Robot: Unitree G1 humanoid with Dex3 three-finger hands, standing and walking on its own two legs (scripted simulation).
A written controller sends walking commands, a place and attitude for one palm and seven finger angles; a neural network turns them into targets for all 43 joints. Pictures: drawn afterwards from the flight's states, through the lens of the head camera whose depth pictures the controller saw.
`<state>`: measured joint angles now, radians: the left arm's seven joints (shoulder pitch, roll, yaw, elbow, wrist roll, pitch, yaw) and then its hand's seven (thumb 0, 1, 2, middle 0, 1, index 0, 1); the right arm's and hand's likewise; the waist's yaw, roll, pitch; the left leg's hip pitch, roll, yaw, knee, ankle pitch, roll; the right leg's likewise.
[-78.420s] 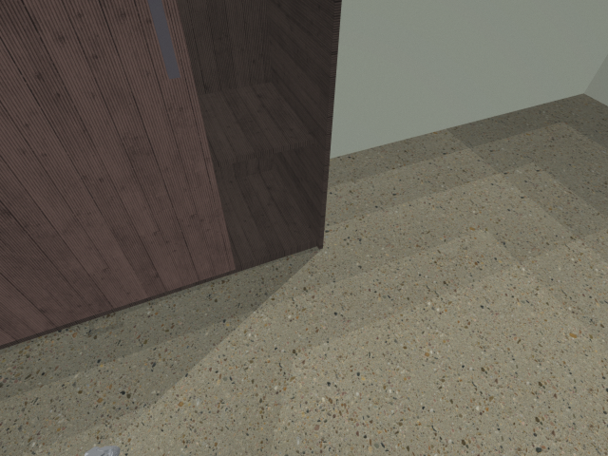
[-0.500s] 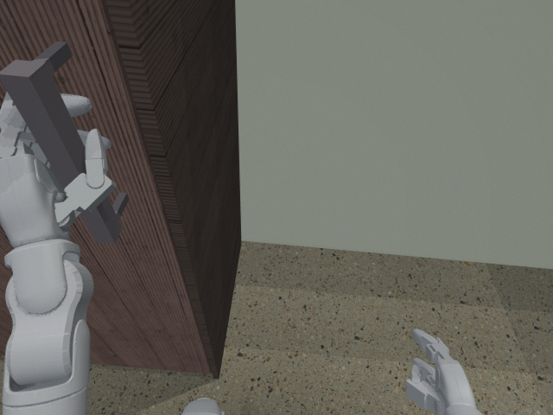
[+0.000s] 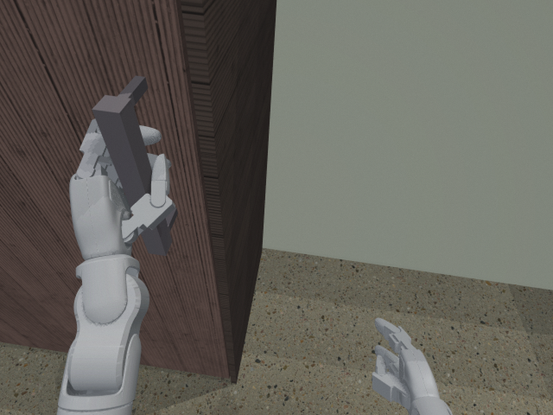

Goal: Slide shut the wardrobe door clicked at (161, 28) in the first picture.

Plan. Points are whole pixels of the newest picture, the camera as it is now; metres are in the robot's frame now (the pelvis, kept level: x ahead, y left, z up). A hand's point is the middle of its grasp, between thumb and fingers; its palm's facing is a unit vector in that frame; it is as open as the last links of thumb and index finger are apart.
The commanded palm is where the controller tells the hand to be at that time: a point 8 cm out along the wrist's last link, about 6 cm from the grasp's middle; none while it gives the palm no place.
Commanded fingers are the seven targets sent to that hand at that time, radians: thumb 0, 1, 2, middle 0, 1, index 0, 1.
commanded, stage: step sideways, sliding the door along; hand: left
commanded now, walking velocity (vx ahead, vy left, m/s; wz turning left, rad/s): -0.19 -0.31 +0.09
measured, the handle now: (149, 176) +0.29 +0.23 +0.20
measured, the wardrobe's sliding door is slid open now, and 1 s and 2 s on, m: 0.00 0.00 0.00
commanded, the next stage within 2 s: stop walking and hold the door there in 0.14 s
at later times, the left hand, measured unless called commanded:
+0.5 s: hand (159, 199) +0.26 +0.20 +0.21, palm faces +0.44 -0.88 -0.19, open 6.2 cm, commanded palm +0.22 +0.24 +0.19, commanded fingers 0.00 0.90 0.90 -0.45 -1.40 -0.45 -1.40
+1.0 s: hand (157, 200) +0.26 +0.20 +0.20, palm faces +0.36 -0.92 -0.18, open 6.2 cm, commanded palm +0.22 +0.24 +0.19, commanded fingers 0.00 0.90 0.90 -0.45 -1.40 -0.45 -1.40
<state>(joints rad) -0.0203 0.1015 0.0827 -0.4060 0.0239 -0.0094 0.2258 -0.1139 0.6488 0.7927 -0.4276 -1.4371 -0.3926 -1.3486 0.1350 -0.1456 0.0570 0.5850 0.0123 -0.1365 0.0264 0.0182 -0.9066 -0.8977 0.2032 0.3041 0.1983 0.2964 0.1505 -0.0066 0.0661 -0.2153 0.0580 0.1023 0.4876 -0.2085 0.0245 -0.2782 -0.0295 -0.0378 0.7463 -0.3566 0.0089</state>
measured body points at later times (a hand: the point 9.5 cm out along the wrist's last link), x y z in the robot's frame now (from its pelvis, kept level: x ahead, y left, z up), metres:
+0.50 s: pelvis -0.01 -0.03 -0.01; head -0.03 -0.05 +0.44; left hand +0.23 +0.25 +0.22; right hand +0.17 -0.27 -0.09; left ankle +0.04 +0.10 -0.74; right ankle -0.01 -0.13 -0.74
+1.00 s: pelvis -0.01 +0.00 +0.00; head -0.06 -0.03 +0.44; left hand +0.23 +0.25 +0.21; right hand +0.14 -0.24 -0.09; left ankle +0.04 +0.10 -0.74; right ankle -0.01 -0.13 -0.74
